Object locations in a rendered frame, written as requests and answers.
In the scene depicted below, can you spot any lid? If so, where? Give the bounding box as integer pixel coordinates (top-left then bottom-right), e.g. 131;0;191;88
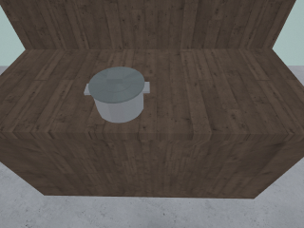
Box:
88;66;145;104

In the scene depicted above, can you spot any knob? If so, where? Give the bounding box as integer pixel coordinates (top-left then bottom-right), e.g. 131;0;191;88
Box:
106;69;124;85

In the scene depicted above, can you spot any table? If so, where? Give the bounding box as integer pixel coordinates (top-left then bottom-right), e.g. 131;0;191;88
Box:
0;0;304;200

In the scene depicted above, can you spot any pot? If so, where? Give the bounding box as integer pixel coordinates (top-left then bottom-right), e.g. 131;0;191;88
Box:
84;82;150;124

